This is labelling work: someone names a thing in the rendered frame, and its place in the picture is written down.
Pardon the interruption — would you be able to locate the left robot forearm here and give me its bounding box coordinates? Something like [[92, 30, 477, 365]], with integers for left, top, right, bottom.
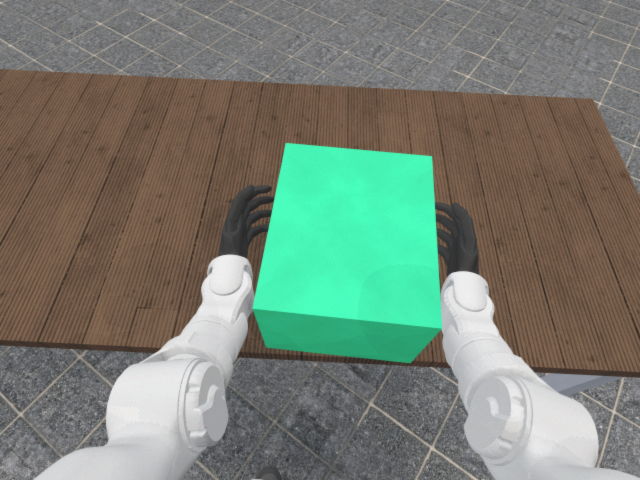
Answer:
[[106, 255, 255, 438]]

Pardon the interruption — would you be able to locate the right robot upper arm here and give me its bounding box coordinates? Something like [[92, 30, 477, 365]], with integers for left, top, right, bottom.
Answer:
[[464, 375, 640, 480]]

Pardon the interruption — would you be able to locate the right robot forearm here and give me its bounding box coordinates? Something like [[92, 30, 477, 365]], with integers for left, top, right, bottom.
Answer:
[[441, 271, 599, 465]]

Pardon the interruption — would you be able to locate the left robot hand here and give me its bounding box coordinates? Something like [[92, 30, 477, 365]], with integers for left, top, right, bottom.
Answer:
[[218, 184, 274, 259]]

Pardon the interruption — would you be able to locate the carton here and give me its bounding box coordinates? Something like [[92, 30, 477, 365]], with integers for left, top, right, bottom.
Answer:
[[252, 143, 442, 363]]

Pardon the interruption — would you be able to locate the table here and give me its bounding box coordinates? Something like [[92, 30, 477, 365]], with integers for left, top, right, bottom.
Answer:
[[0, 69, 640, 396]]

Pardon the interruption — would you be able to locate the right robot hand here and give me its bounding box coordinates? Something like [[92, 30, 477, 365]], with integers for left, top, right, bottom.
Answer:
[[435, 202, 479, 277]]

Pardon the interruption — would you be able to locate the left robot upper arm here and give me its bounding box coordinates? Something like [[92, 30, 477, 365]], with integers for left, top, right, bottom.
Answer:
[[33, 358, 229, 480]]

